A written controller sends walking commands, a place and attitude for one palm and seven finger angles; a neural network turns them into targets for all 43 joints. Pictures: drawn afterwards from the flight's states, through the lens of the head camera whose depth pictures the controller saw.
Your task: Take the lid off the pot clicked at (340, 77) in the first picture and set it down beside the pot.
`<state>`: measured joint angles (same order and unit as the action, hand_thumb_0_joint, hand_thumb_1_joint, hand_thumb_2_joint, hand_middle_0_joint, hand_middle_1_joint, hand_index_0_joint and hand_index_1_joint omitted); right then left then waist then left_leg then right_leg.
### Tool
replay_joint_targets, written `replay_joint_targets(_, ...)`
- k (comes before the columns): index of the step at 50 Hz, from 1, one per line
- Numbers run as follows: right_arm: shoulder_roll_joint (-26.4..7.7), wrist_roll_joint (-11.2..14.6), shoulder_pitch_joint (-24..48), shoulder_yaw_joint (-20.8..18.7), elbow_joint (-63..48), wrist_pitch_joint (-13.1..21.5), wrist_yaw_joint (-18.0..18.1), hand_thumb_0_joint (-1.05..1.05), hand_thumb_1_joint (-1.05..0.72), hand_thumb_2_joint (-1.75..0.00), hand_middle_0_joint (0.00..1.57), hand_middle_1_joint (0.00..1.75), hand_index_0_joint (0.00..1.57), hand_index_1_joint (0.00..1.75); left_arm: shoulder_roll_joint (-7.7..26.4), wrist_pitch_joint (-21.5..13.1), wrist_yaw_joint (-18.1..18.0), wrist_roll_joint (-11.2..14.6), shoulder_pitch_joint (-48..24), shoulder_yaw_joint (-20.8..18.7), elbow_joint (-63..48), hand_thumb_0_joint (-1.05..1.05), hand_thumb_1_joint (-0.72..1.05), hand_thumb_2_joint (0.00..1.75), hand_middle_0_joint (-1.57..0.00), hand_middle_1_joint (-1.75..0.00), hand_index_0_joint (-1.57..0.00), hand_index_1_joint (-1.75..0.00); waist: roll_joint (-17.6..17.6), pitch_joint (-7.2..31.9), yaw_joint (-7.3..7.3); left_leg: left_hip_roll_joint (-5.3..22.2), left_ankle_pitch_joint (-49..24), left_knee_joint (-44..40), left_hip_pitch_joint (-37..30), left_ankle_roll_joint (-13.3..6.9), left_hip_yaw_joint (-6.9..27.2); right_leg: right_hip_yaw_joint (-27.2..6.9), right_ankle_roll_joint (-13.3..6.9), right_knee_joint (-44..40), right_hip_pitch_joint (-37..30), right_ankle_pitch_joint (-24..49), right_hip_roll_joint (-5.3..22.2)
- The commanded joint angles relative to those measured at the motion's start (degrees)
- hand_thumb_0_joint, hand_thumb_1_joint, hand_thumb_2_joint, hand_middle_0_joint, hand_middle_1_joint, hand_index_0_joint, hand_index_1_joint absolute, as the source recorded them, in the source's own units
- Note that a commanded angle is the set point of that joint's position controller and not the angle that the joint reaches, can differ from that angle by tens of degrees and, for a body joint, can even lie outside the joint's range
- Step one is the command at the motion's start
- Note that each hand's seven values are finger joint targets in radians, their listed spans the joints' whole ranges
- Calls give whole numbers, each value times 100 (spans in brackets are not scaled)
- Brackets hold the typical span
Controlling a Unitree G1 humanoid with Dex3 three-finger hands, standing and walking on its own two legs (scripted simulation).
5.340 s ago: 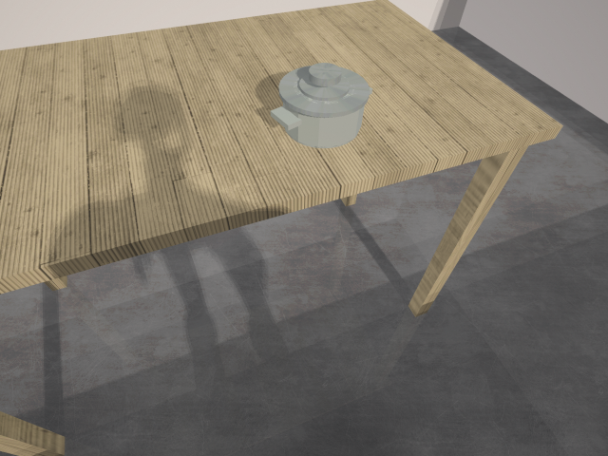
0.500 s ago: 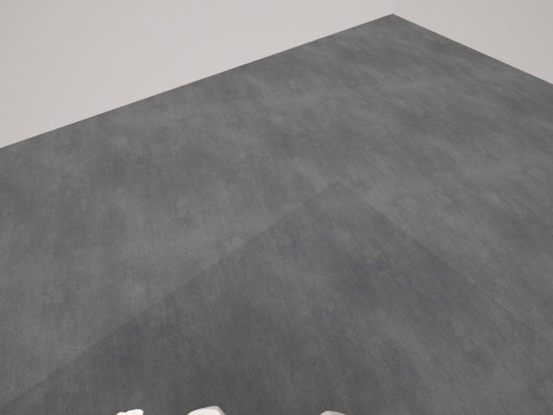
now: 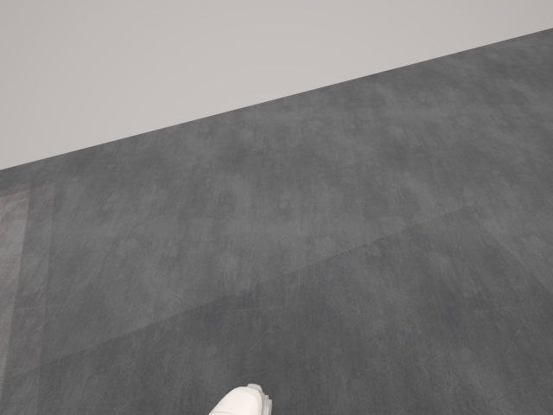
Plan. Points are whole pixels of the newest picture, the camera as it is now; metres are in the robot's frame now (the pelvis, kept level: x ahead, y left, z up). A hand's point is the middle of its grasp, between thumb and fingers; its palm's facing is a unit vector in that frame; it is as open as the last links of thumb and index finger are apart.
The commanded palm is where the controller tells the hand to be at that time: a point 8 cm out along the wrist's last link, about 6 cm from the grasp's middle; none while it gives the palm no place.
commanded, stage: turn to face it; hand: left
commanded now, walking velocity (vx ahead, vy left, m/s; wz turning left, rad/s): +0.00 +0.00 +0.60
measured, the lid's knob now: out of the picture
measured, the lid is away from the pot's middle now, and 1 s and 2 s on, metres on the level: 0.00 0.00 0.00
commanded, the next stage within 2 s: none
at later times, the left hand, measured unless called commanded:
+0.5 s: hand out of the picture -0.01 +0.26 -0.17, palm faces +0.36 -0.90 -0.23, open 7.4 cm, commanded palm none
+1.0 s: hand out of the picture -0.04 +0.21 -0.14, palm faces +0.57 -0.77 -0.30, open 7.4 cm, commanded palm none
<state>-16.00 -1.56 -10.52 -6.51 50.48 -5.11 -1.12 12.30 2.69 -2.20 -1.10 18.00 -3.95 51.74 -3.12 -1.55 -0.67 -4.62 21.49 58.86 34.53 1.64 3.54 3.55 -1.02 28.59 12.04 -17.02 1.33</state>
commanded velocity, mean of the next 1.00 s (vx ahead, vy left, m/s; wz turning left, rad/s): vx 0.00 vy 0.00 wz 0.60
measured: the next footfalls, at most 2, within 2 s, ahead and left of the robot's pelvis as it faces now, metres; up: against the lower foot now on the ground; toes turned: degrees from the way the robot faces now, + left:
left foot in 0.32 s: +0.00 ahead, +0.14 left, +0.00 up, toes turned +17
right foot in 0.80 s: +0.08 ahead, -0.08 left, +0.00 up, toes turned +30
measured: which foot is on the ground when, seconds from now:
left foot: up 0.00-0.30, down 0.32-0.80, up 0.82-1.00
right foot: down 0.00-0.32, up 0.34-0.78, down 0.80-1.00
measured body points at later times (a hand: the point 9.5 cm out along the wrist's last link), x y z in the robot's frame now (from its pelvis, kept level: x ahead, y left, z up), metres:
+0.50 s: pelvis -0.02 +0.04 +0.00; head +0.01 +0.08 +0.44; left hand -0.03 +0.31 -0.16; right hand +0.16 -0.17 -0.12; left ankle -0.04 +0.13 -0.74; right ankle +0.01 -0.12 -0.66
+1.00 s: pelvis +0.00 -0.01 +0.00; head +0.05 -0.02 +0.45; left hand -0.07 +0.25 -0.12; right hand +0.20 -0.21 -0.16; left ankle -0.09 +0.11 -0.65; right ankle +0.04 -0.10 -0.74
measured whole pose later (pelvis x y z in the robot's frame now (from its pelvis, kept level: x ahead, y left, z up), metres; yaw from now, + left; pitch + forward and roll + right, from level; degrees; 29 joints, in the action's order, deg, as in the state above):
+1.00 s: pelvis +0.00 -0.01 +0.00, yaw +37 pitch -1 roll +2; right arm -16.4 -1.0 -12.6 -5.6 53.1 -4.7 -1.6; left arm 10.6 1.0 -1.7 -0.9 12.1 -1.8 47.9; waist -2.2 -5.5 2.1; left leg -0.5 23.8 66.0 30.0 3.9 1.8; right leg 5.5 -1.1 28.8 10.6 -17.5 3.7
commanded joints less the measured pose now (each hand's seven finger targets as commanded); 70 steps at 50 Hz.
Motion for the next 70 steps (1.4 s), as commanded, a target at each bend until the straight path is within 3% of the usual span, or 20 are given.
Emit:
replay_joint_targets(1, -263, 40, 104, -20, -476, 202, -51, 0, -90, -90, 20, 30, 20, 30, 864, -359, -21, -10, -379, -138, -607, 0, 90, 90, -20, -30, -20, -30, 1215, -98, 145, 390, 37, 728, 342, 204, -256, -745, -614, -887, -463, 1783, 1400)
replay_joint_targets(8, -118, 99, 956, 109, -622, 223, -54, 0, -90, -90, 20, 30, 20, 30, 1131, -296, 8, -62, 292, -198, -412, 0, 90, 90, -20, -30, -20, -30, 1564, 4, -301, 498, 401, -743, -227, 244, -685, -494, -733, -632, -956, 2766, 1780)
replay_joint_targets(14, -208, 115, 263, 101, -403, 399, -12, 0, -90, -90, 20, 30, 20, 30, 1220, -228, 46, 5, 18, -284, -466, 0, 90, 90, -20, -30, -20, -30, 1395, 585, 19, 342, -840, -3233, -2038, 32, -993, 296, -214, 628, -740, 3098, 1692)
replay_joint_targets(15, -569, 92, -162, 2, -293, 460, 9, 0, -90, -90, 20, 30, 20, 30, 1071, -221, 68, 42, 30, -264, -538, 0, 90, 90, -20, -30, -20, -30, 609, 970, 247, 826, -1889, -3661, -3299, -193, -370, 517, 102, 1695, 128, 2308, 1527)
replay_joint_targets(16, -1246, 77, -555, -190, -249, 491, 55, 0, -90, -90, 20, 30, 20, 30, 678, -218, 113, 80, -178, -175, -776, 0, 90, 90, -20, -30, -20, -30, -1331, 1003, 515, 2495, -4344, -3684, -4287, -970, 1910, 561, 608, 2981, 2124, -1615, 607)
replay_joint_targets(17, -1409, 122, -984, -215, -57, 410, 83, 0, -90, -90, 20, 30, 20, 30, 740, -141, 70, 23, -572, -119, -904, 0, 90, 90, -20, -30, -20, -30, -1128, 1055, 679, 2778, -5328, -3484, -4164, -1459, 2061, -121, 554, 3549, 2460, -2164, 497)
replay_joint_targets(23, -724, 66, 175, 31, -340, 482, 194, 0, -90, -90, 20, 30, 20, 30, 769, -110, 136, 9, -627, -193, -581, 0, 90, 90, -20, -30, -20, -30, -537, 288, 65, 1576, -3099, -3929, -2546, -1014, 1128, -500, 618, 3645, 1901, -470, 414)
replay_joint_targets(33, -934, 15, -177, -89, -292, 380, 157, 0, -90, -90, 20, 30, 20, 30, 720, -139, 90, 59, -1188, -124, -896, 0, 90, 90, -20, -30, -20, -30, -536, 301, 258, 1492, -2362, -3821, -2317, -1153, 2091, -528, 580, 1713, 1235, -699, -22)
replay_joint_targets(37, -923, 69, -4, -109, -351, 342, 159, 0, -90, -90, 20, 30, 20, 30, 785, -221, 55, 112, -640, -135, -801, 0, 90, 90, -20, -30, -20, -30, -502, 632, 6, 1192, -2525, -3255, -1815, -890, 2183, -456, 479, 111, -125, 61, -211)
replay_joint_targets(38, -744, 118, 39, -85, -389, 343, 149, 0, -90, -90, 20, 30, 20, 30, 980, -278, 25, 94, -409, -174, -769, 0, 90, 90, -20, -30, -20, -30, -56, 681, -137, 962, -1861, -2886, -1166, -642, 2024, -722, 439, -723, -953, 523, 106)
replay_joint_targets(39, -337, 180, -75, -16, -428, 361, 129, 0, -90, -90, 20, 30, 20, 30, 1402, -316, -25, 21, -349, -267, -764, 0, 90, 90, -20, -30, -20, -30, 1409, 697, -165, 323, -8, -1881, -15, -197, 1058, -1990, 66, -1323, -1784, 407, 1487)
replay_joint_targets(40, -394, 109, 71, -18, -579, 358, 140, 0, -90, -90, 20, 30, 20, 30, 1660, -289, -34, -9, -300, -296, -829, 0, 90, 90, -20, -30, -20, -30, 1983, 434, -223, -75, 1358, -554, 342, 92, 195, -3035, -590, -1444, -1177, 872, 2598)
replay_joint_targets(41, -565, 40, 31, -56, -533, 335, 121, 0, -90, -90, 20, 30, 20, 30, 1511, -265, -45, 6, -464, -238, -878, 0, 90, 90, -20, -30, -20, -30, 1307, 194, -90, 201, 1212, 324, 196, 38, 393, -2577, -825, -1323, -515, 864, 2495)
replay_joint_targets(45, -420, 40, -269, -20, -182, 212, -13, 0, -90, -90, 20, 30, 20, 30, 893, -341, -11, 36, -969, -94, -959, 0, 90, 90, -20, -30, -20, -30, 1328, 26, 262, 452, 202, 1122, 127, 213, -46, -902, -582, -829, -534, 2319, 1449)
replay_joint_targets(53, -236, 108, 675, 98, -401, 187, -52, 0, -90, -90, 20, 30, 20, 30, 1147, -312, -6, -36, -51, -174, -650, 0, 90, 90, -20, -30, -20, -30, 1422, -14, -182, 550, 338, -200, -160, 297, -550, -482, -727, -673, -970, 3107, 1727)
replay_joint_targets(60, -300, 113, 181, 122, -346, 376, -18, 0, -90, -90, 20, 30, 20, 30, 1280, -236, 39, 0, -188, -268, -619, 0, 90, 90, -20, -30, -20, -30, 1234, 496, 109, 339, -771, -2914, -2066, 11, -965, 272, -272, 584, -595, 3171, 1726)
replay_joint_targets(61, -621, 89, -312, 32, -243, 432, -8, 0, -90, -90, 20, 30, 20, 30, 1162, -225, 62, 39, -167, -244, -653, 0, 90, 90, -20, -30, -20, -30, 543, 884, 374, 722, -1699, -3476, -3265, -203, -415, 486, 33, 1716, 167, 2425, 1543)
replay_joint_targets(62, -1349, 69, -745, -166, -216, 480, 31, 0, -90, -90, 20, 30, 20, 30, 751, -215, 112, 86, -201, -150, -853, 0, 90, 90, -20, -30, -20, -30, -1444, 1133, 590, 2490, -4152, -3634, -4279, -980, 1972, 555, 562, 3173, 2028, -1695, 563)
replay_joint_targets(63, -1559, 150, -1086, -193, -99, 392, 57, 0, -90, -90, 20, 30, 20, 30, 823, -127, 62, 25, -494, -87, -956, 0, 90, 90, -20, -30, -20, -30, -1167, 1220, 691, 2766, -4914, -3510, -4135, -1355, 2129, -181, 522, 3719, 2269, -2193, 467)
replay_joint_targets(70, -820, 106, 94, 80, -391, 492, 185, 0, -90, -90, 20, 30, 20, 30, 908, -83, 122, -10, -430, -184, -498, 0, 90, 90, -20, -30, -20, -30, -288, 369, 27, 1530, -2954, -4060, -2647, -940, 1152, -559, 677, 3917, 1942, -218, 461)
